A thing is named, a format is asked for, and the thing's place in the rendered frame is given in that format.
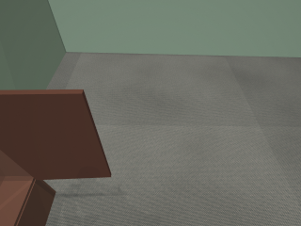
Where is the cupboard door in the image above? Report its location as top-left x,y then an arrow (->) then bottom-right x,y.
0,89 -> 112,180

